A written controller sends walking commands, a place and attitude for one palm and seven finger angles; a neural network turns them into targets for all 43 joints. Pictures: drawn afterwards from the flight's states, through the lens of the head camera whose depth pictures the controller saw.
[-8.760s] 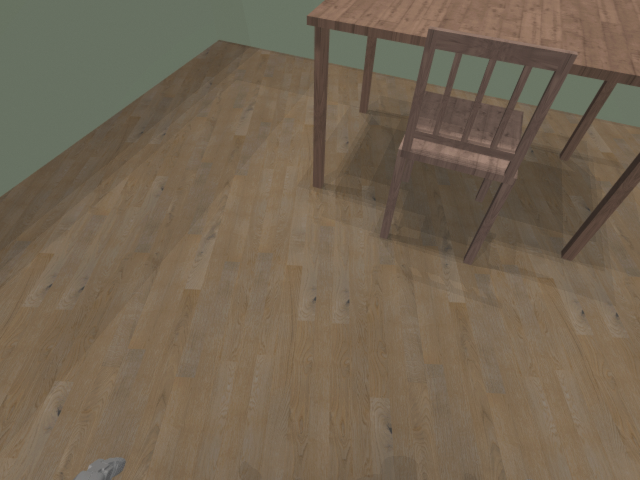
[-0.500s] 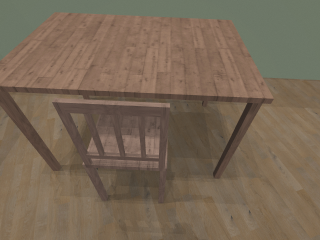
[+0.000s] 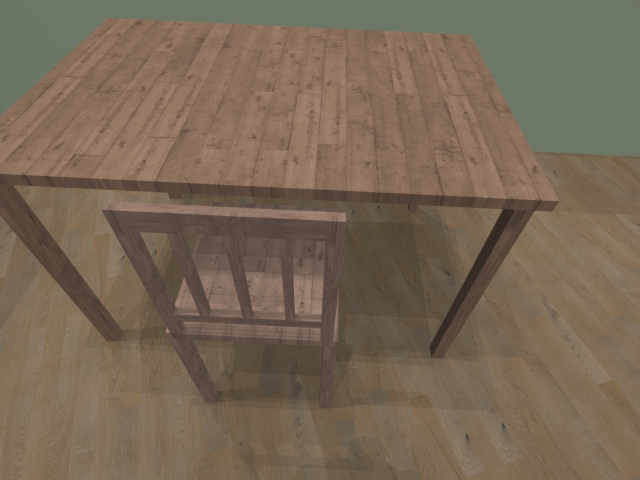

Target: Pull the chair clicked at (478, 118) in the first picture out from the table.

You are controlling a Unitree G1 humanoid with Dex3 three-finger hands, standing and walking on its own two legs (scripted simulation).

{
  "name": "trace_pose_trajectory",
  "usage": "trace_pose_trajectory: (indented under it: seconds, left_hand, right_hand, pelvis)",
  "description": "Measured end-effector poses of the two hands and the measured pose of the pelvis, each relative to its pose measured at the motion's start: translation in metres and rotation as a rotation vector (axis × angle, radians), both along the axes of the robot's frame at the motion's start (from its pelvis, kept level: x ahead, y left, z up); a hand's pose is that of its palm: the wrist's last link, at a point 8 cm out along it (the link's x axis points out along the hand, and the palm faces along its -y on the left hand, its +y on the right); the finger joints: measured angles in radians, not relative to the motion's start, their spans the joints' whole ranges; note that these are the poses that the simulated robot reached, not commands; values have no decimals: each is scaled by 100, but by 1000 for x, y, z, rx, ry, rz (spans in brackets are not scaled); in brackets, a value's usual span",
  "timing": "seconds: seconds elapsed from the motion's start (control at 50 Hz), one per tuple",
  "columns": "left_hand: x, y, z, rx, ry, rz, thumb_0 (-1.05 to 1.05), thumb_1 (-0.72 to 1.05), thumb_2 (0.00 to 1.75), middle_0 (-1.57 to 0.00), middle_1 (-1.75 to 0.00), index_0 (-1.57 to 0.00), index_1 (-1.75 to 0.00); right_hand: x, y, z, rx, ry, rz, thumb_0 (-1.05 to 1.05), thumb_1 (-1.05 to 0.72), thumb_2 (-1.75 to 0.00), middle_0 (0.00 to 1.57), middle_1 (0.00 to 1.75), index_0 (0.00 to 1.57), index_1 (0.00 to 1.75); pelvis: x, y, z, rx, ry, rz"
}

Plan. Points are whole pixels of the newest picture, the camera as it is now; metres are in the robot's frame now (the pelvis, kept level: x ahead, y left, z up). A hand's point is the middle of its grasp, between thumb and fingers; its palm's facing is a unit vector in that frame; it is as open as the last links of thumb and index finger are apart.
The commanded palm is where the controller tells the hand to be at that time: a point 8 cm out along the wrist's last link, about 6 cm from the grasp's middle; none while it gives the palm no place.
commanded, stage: come to a stop and stand still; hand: left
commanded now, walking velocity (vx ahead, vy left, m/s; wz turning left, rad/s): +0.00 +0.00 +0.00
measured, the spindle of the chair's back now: (239, 278) +0.46 +0.18 -0.11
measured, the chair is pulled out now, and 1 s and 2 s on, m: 0.00 0.00 0.00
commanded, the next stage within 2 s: look again from close up in 0.12 s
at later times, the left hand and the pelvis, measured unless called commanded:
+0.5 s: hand out of the picture -0.01 +0.19 -0.18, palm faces +0.02 -0.98 -0.21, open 7.4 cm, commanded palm none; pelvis -0.03 +0.01 -0.01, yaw +0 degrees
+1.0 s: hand out of the picture -0.08 +0.17 -0.18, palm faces +0.03 -0.99 -0.16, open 7.4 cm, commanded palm none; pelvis -0.04 +0.02 +0.00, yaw +0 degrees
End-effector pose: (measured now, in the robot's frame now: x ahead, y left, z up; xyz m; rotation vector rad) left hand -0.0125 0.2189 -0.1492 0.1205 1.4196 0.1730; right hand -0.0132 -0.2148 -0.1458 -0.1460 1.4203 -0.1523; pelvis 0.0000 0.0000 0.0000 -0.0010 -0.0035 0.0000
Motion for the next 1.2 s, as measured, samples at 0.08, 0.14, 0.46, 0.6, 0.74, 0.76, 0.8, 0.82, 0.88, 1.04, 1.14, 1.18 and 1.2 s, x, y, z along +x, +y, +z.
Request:
trace_pose_trajectory:
  seconds: [0.08, 0.14, 0.46, 0.6, 0.74, 0.76, 0.8, 0.82, 0.88, 1.04, 1.14, 1.18, 1.2]
  left_hand:
    - [7, 5, 1, 10, -18, -2, 1, 91, 89, -20, -30, -20, -30]
    - [12, 9, 2, 18, -31, -5, 1, 91, 89, -20, -30, -20, -30]
    - [6, 21, -2, 37, -100, -51, 1, 91, 89, -20, -30, -20, -30]
    - [-15, 17, -3, 7, -87, -46, 1, 91, 89, -20, -30, -20, -30]
    - [-42, 14, -3, -6, -31, -30, 1, 91, 89, -20, -30, -20, -30]
    - [-46, 14, -3, -8, -22, -28, 1, 91, 89, -20, -30, -20, -30]
    - [-52, 12, -4, -10, -5, -23, 1, 91, 89, -20, -30, -20, -30]
    - [-55, 12, -4, -12, 4, -22, 1, 91, 89, -20, -30, -20, -30]
    - [-62, 10, -4, -16, 24, -17, 1, 91, 89, -20, -30, -20, -30]
    - [-67, 2, -5, -30, 37, -9, 1, 91, 89, -20, -30, -20, -30]
    - [-63, -2, -6, -39, 24, -7, 1, 91, 89, -20, -30, -20, -30]
    - [-60, -3, -6, -42, 17, -7, 1, 91, 89, -20, -30, -20, -30]
    - [-59, -4, -6, -43, 13, -6, 1, 91, 89, -20, -30, -20, -30]
  right_hand:
    - [8, -5, 1, -11, -15, 7, 0, -91, -90, 20, 30, 20, 30]
    - [14, -9, 2, -21, -28, 14, 0, -91, -90, 20, 30, 20, 30]
    - [29, -5, 0, -25, -172, 41, 0, -91, -90, 20, 30, 20, 30]
    - [4, 1, 0, -16, -143, 36, 0, -94, -90, 20, 30, 20, 30]
    - [-31, 11, -2, 8, -59, 20, 0, -92, -90, 20, 30, 20, 30]
    - [-36, 13, -2, 12, -46, 16, 0, -92, -90, 20, 30, 20, 30]
    - [-44, 16, -3, 19, -23, 9, 0, -92, -90, 20, 30, 20, 30]
    - [-48, 18, -3, 23, -13, 5, 0, -92, -90, 20, 30, 20, 30]
    - [-57, 22, -4, 32, 12, -5, 0, -91, -90, 20, 30, 20, 30]
    - [-64, 31, -6, 50, 34, -18, 0, -91, -90, 20, 30, 20, 30]
    - [-59, 33, -6, 54, 22, -17, 0, -91, -90, 20, 30, 20, 30]
    - [-56, 34, -6, 54, 15, -16, 0, -91, -90, 20, 30, 20, 30]
    - [-54, 34, -6, 54, 11, -15, 0, -91, -90, 20, 30, 20, 30]
  pelvis:
    - [1, 0, 0, 0, -3, 2]
    - [2, 0, 0, 0, -6, 3]
    - [-24, 11, -8, -4, -25, -1]
    - [-35, 15, -6, 0, -29, -4]
    - [-42, 16, -5, 2, -24, -3]
    - [-42, 16, -5, 3, -24, -3]
    - [-43, 16, -5, 3, -23, -4]
    - [-43, 16, -4, 3, -23, -4]
    - [-44, 17, -4, 3, -23, -5]
    - [-44, 17, -4, 4, -21, -8]
    - [-43, 17, -4, 4, -20, -8]
    - [-43, 17, -4, 4, -20, -9]
    - [-43, 17, -4, 4, -20, -8]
